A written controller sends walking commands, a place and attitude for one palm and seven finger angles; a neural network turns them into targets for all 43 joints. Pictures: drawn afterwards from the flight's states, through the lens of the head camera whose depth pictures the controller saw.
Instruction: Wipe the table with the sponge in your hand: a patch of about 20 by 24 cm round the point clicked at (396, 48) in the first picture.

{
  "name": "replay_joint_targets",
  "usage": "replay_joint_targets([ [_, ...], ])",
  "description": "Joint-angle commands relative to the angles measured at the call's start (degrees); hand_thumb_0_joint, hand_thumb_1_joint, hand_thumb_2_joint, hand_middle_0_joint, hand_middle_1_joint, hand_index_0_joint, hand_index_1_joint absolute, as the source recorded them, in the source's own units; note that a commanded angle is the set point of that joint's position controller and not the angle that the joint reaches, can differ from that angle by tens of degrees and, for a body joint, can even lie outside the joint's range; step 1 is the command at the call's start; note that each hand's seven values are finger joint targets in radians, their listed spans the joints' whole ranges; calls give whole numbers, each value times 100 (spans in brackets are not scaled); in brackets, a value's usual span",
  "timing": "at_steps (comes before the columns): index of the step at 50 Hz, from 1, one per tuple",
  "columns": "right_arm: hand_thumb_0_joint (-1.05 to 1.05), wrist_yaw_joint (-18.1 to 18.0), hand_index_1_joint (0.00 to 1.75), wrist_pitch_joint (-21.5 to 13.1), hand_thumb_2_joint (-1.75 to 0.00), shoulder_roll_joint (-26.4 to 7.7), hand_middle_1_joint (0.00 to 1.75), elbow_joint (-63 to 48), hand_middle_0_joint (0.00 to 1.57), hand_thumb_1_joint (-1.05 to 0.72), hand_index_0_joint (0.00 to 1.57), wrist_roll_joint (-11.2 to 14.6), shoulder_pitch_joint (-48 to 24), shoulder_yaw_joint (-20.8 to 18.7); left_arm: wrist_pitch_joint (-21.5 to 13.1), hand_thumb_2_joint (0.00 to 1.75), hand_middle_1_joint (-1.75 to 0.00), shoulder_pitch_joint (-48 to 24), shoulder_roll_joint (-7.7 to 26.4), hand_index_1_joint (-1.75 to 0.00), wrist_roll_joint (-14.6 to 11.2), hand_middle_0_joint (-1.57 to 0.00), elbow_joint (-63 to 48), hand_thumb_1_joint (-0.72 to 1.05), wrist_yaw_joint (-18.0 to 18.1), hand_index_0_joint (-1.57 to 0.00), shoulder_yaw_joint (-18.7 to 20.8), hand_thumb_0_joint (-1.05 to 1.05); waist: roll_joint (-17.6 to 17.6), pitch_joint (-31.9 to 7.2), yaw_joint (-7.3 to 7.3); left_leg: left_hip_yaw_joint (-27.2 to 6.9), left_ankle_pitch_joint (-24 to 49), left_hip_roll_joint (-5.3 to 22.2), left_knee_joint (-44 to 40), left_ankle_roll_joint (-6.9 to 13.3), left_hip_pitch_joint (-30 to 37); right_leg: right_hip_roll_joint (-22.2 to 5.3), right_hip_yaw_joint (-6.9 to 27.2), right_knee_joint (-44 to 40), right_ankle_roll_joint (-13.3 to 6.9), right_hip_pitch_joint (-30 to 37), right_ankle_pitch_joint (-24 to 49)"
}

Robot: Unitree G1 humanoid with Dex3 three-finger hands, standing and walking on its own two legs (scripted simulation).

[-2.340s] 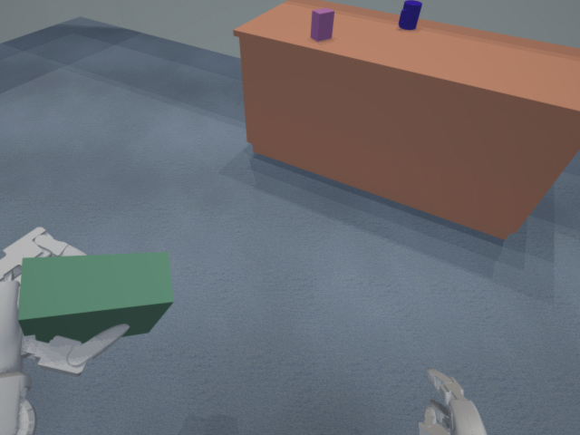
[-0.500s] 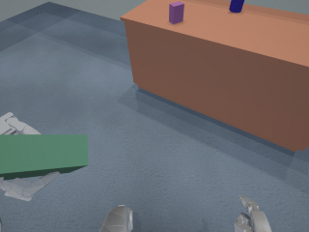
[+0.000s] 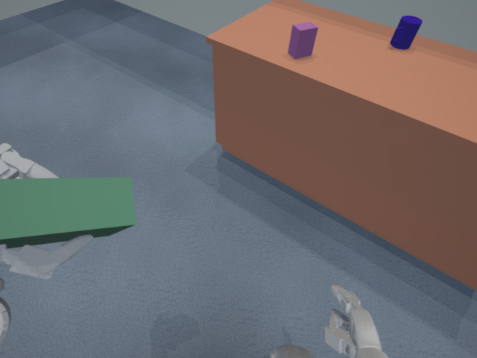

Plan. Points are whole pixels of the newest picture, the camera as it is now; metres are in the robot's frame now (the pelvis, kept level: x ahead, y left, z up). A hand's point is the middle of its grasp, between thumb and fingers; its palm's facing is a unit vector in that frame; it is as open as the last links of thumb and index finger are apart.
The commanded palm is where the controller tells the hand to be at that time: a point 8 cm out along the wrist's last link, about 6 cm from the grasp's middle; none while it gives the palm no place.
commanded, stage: walk to a spot facing it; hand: left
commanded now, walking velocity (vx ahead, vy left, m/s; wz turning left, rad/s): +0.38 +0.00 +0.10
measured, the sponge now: (83, 213) +0.25 +0.20 +0.18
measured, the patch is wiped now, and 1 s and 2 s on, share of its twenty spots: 0.00 0.00 0.00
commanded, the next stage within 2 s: turn to face it in 1.38 s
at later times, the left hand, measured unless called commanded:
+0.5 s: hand (119, 147) +0.34 +0.18 +0.19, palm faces +0.45 -0.75 -0.49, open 9.5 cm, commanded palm +0.27 +0.23 +0.19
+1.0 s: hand (85, 103) +0.40 +0.24 +0.22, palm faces +0.65 -0.58 -0.50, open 9.5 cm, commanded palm +0.35 +0.27 +0.19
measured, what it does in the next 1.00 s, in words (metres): walks ahead, turning left: right foot, then left foot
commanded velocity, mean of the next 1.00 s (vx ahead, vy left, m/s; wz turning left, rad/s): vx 0.31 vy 0.00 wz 0.43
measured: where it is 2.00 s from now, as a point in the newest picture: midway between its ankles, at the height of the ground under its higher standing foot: (253, 321)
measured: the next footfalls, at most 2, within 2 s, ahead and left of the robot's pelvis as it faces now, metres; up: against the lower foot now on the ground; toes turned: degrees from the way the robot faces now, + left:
right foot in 0.26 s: +0.21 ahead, -0.18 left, +0.00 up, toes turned -8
left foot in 0.66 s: +0.29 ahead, +0.09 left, +0.00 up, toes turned +22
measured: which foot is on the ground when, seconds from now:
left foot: down 0.00-0.26, up 0.28-0.64, down 0.66-1.00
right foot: up 0.00-0.24, down 0.26-0.66, up 0.68-1.00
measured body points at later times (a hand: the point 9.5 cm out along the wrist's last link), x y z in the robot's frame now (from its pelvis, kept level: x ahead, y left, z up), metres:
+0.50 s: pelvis +0.15 -0.07 +0.01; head +0.19 -0.07 +0.46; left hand +0.31 +0.22 +0.22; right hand +0.35 -0.31 -0.08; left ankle +0.16 +0.06 -0.65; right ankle +0.17 -0.17 -0.73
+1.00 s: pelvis +0.29 -0.05 +0.01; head +0.32 -0.06 +0.46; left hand +0.36 +0.26 +0.25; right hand +0.51 -0.17 -0.09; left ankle +0.26 +0.08 -0.73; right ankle +0.39 -0.16 -0.69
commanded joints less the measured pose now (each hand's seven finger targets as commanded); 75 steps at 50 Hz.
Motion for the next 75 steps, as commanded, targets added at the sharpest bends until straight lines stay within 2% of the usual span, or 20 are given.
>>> replay_joint_targets([
  [1,0,-10,30,-297,-90,-1013,30,-679,20,-90,20,88,-23,-465,-501,130,-160,762,571,-160,-134,-120,-1603,10,41,-120,764,0,1296,-963,190,-1582,799,1473,-1842,907,833,-365,-48,-715,171,-884,832],
  [11,0,-261,30,-512,-90,-967,30,-487,20,-90,20,81,8,-429,-411,130,-160,-345,277,-160,40,-120,-581,10,-29,-120,190,0,942,-883,270,-366,97,805,-121,385,103,186,-1036,-4167,262,1787,1446],
  [12,0,-256,30,-496,-90,-823,30,-482,20,-90,20,127,30,-405,-360,130,-160,-542,424,-160,78,-120,-713,10,-8,-120,223,0,-72,-1138,287,-171,-137,428,1402,235,-286,-436,-158,-4748,7,2292,1305],
  [13,0,-271,30,-461,-90,-714,30,-580,20,-90,20,100,-116,-370,-263,130,-160,-570,766,-160,146,-120,-704,10,44,-120,387,0,-1805,-1173,363,-240,-1627,-273,3163,15,-1908,-1843,2267,-5278,-623,2998,1591],
  [14,0,-278,30,-506,-90,-916,30,-652,20,-90,20,45,-437,-345,-251,130,-160,-756,965,-160,65,-120,-983,10,73,-120,560,0,-1522,-1127,419,-995,-1758,-253,4020,-51,-2374,-2459,3116,-5622,-900,2975,1750],
  [21,0,-139,30,-159,-90,-1024,30,-585,20,-90,20,46,-370,-458,-458,130,-160,212,944,-160,-3,-120,-1333,10,23,-120,947,0,-590,-742,175,-932,-450,397,3356,-374,-2026,-1875,414,-5572,-811,2040,2006],
  [31,0,-201,30,-168,-90,-985,30,-948,20,-90,20,-8,206,-585,-340,130,-160,342,497,-160,-98,-120,-1423,10,227,-120,582,0,-290,-1243,21,443,309,-329,-459,-192,539,-1377,-944,-3266,-329,1716,3190],
  [32,0,-248,30,-191,-90,-1060,30,-962,20,-90,20,10,291,-628,-399,130,-160,193,531,-160,-70,-120,-1533,10,237,-120,553,0,513,-1509,-98,-135,426,-113,-696,35,1452,-1112,-1074,-1957,-83,1086,3115],
  [33,0,-247,30,-238,-90,-1226,30,-1016,20,-90,20,0,121,-663,-466,130,-160,216,402,-160,-71,-120,-1699,10,197,-120,396,0,2190,-1470,-35,-2512,1778,1283,-1044,752,2146,-290,-928,-356,279,-344,334],
  [34,0,-156,30,-340,-90,-1129,30,-1033,20,-90,20,13,109,-527,-565,130,-160,-21,645,-160,15,-120,-1912,10,214,-120,503,0,2303,-1540,44,-4262,3232,2217,-1307,1446,2456,59,-255,561,248,-1159,-928],
  [36,0,-81,30,-367,-90,-1167,30,-829,20,-90,20,24,-71,-534,-510,130,-160,-511,1005,-160,98,-120,-1787,10,60,-120,682,0,1430,-1171,12,-3875,2007,2076,-1420,1413,1712,-395,362,783,223,-1461,-345],
  [43,0,23,30,-597,-90,-1002,30,-682,20,-90,20,96,23,-485,-448,130,-160,766,596,-160,-174,-120,-2128,10,10,-120,769,0,1803,-1261,163,-1779,1361,1083,-1657,778,721,-182,-257,-1553,344,-337,906],
  [51,0,-206,30,-396,-90,-1020,30,-499,20,-90,20,127,-54,-417,-102,130,-160,143,247,-160,-94,-120,-213,10,-116,-120,382,0,674,-783,239,-1479,-218,784,-501,408,-357,174,-663,-4530,388,1818,1137],
  [53,0,-229,30,-346,-90,-768,30,-591,20,-90,20,133,-135,-339,80,130,-160,-233,713,-160,19,-120,-137,10,-45,-120,476,0,-2109,-905,346,-612,-2154,-470,2829,-149,-2218,-2194,2548,-5738,-524,2828,1056],
  [54,0,-239,30,-405,-90,-980,30,-585,20,-90,20,45,-489,-318,100,130,-160,-552,769,-160,-77,-120,-216,10,-5,-120,416,0,-1728,-699,363,-1203,-1933,-300,3972,-274,-2472,-2787,2815,-5886,-750,2412,1539],
  [60,0,-255,30,-266,-90,-998,30,-622,20,-90,20,-25,-670,-379,-230,130,-160,-316,1018,-160,9,-120,-1676,10,46,-120,578,0,-507,-697,181,-898,-746,155,4019,-584,-1800,-1881,51,-5293,-614,1815,3470],
  [71,0,-258,30,-15,-90,-989,30,-1064,20,-90,20,6,115,-585,-95,130,-160,1077,713,-160,-323,-120,-1480,10,258,-120,1033,0,-670,-1742,11,171,209,-303,-695,-496,209,-1656,-836,-3128,-235,2322,5038],
  [72,0,-279,30,-3,-90,-1059,30,-1092,20,-90,20,27,170,-609,-130,130,-160,1025,666,-160,-355,-120,-1489,10,238,-120,945,0,-10,-1843,-114,-251,1184,-31,-1037,-290,969,-1344,-925,-2186,50,1684,4324],
  [74,0,-180,30,-172,-90,-1292,30,-1105,20,-90,20,35,155,-617,-371,130,-160,1015,709,-160,-290,-120,-1751,10,114,-120,808,0,2001,-1608,74,-3684,6433,2364,-996,1239,2135,-61,-286,-317,444,-902,-1382],
  [75,0,-78,30,-246,-90,-1245,30,-956,20,-90,20,1,153,-537,-385,130,-160,911,881,-160,-136,-120,-1396,10,3,-120,870,0,1373,-1320,53,-3377,6052,2301,-934,1210,1966,-217,157,-229,330,-1210,-1021],
])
